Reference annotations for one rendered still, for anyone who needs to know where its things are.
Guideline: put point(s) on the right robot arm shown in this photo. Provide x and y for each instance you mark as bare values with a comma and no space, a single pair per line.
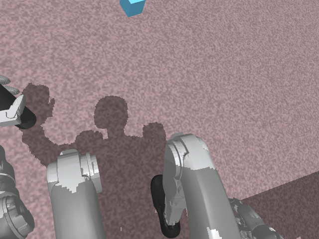
265,232

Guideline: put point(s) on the right robot hand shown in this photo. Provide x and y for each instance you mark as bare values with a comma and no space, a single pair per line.
247,218

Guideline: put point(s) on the right robot foot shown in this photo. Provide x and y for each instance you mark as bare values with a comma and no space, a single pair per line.
158,197

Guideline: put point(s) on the left robot arm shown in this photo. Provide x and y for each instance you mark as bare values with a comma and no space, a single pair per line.
16,221

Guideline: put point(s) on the left robot hand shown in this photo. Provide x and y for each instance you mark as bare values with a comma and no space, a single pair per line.
12,116

